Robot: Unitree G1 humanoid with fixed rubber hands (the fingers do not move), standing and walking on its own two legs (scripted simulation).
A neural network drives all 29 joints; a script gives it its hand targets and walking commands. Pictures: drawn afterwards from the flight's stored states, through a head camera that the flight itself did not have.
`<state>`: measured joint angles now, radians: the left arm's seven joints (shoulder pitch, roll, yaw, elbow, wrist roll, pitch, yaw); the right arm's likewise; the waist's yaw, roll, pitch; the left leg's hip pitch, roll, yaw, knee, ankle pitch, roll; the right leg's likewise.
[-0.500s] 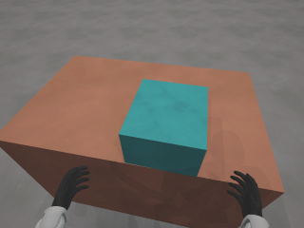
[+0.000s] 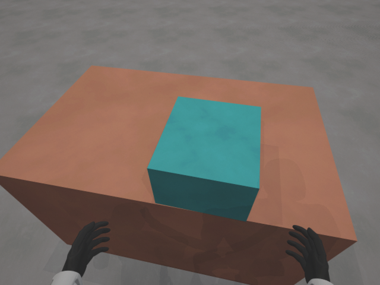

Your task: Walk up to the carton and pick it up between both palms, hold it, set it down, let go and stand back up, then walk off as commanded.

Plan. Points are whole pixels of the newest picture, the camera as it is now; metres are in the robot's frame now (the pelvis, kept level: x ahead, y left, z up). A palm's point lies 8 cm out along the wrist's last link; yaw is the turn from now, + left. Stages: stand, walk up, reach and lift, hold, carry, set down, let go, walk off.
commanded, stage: set down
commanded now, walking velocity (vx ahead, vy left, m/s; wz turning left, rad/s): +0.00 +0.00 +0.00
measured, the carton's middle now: (209, 153) +0.48 -0.03 -0.04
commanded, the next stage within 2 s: let go in 0.62 s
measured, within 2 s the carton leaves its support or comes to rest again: neither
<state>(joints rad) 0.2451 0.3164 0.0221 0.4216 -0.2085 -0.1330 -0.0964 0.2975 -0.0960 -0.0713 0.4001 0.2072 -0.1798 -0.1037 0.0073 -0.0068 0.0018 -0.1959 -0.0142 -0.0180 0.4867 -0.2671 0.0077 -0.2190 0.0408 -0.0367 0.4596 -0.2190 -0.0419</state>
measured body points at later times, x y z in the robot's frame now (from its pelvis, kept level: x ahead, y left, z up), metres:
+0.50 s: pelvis +0.00 -0.01 +0.00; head +0.00 +0.00 +0.45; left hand +0.18 +0.25 -0.05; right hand +0.16 -0.23 -0.07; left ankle +0.00 +0.11 -0.74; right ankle +0.02 -0.09 -0.74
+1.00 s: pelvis +0.01 +0.00 +0.00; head +0.01 +0.00 +0.45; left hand +0.17 +0.25 -0.08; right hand +0.16 -0.23 -0.09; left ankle +0.00 +0.11 -0.74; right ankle +0.02 -0.09 -0.74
